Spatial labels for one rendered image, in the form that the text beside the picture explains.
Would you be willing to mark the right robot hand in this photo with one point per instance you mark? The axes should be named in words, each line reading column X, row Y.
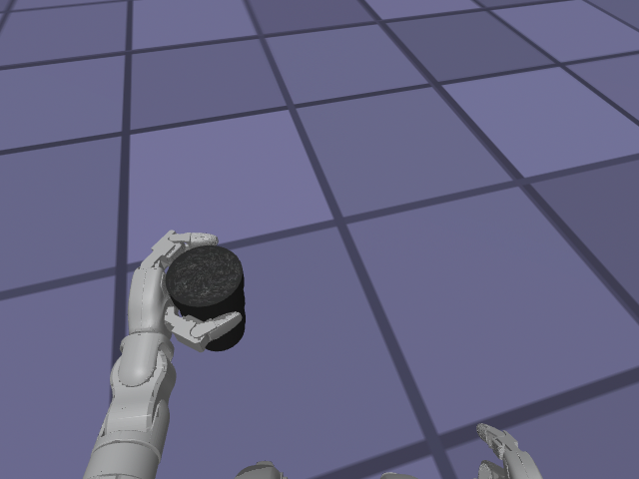
column 517, row 464

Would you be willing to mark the left robot hand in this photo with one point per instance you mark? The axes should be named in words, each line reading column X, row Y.
column 150, row 307

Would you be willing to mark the left robot arm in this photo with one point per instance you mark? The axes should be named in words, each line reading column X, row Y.
column 132, row 437

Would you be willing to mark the cup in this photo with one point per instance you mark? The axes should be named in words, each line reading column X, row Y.
column 206, row 282

